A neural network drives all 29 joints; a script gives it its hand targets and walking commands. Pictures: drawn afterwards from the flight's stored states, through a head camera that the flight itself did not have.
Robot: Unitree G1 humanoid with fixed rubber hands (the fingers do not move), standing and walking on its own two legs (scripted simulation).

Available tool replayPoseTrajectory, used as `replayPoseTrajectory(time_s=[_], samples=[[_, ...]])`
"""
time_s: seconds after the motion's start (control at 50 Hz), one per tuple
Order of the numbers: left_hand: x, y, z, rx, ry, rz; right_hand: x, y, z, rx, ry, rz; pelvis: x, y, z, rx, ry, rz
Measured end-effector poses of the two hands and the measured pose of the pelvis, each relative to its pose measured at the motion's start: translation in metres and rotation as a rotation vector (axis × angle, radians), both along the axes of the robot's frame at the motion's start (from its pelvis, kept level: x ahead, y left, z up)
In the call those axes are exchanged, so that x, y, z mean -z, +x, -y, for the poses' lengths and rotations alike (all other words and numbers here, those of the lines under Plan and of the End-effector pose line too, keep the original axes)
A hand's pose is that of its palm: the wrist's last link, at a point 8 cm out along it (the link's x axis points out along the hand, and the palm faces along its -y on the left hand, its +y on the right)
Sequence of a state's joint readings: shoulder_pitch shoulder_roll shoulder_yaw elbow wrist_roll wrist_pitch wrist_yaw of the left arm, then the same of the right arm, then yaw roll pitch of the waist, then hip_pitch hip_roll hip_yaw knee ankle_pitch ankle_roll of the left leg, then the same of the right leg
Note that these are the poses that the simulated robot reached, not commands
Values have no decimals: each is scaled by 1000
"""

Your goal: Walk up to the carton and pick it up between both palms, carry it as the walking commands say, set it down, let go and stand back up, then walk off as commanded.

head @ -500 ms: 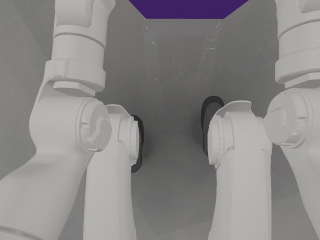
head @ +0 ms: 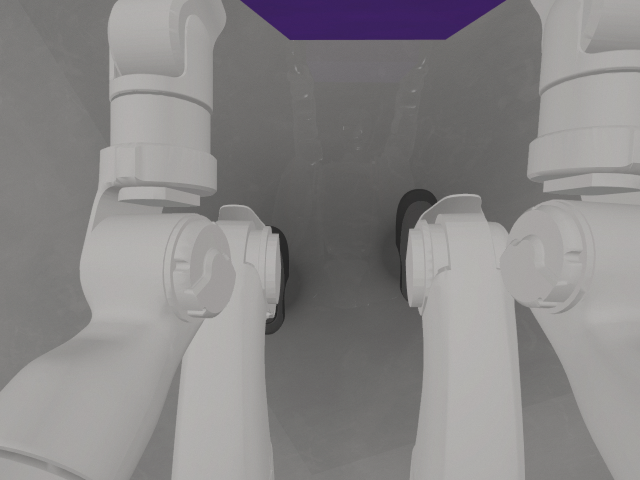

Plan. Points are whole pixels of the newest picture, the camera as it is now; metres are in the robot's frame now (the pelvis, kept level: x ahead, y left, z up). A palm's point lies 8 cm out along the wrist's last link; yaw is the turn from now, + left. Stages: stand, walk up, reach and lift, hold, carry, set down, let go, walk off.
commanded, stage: reach and lift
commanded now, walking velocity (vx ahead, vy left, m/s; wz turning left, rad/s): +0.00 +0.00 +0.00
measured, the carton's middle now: out of the picture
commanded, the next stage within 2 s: none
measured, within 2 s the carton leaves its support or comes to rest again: neither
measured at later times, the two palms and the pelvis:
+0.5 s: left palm out of the picture +0.54 +0.09 -0.07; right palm out of the picture +0.53 -0.20 -0.07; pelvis -0.01 +0.00 +0.04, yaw -1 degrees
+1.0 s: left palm out of the picture +0.52 +0.10 +0.00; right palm out of the picture +0.51 -0.19 +0.01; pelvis -0.02 +0.00 +0.09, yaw -2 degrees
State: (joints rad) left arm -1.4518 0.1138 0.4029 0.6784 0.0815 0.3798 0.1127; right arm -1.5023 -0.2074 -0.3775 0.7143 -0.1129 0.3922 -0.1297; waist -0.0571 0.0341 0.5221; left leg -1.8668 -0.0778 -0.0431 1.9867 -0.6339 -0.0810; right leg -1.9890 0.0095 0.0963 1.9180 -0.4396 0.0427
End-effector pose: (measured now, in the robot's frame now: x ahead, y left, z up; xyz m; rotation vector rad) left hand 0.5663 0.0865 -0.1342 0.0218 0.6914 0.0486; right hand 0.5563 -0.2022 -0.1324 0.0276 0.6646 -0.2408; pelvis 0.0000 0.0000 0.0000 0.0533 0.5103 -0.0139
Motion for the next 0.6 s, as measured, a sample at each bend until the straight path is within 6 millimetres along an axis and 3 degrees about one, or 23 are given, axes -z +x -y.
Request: replayPoseTrajectory(time_s=[0.6], samples=[[-80,-29,-5,-21,-13,26,-81,-27,-5,19,33,37,-50,-15,1,21,3,80]])
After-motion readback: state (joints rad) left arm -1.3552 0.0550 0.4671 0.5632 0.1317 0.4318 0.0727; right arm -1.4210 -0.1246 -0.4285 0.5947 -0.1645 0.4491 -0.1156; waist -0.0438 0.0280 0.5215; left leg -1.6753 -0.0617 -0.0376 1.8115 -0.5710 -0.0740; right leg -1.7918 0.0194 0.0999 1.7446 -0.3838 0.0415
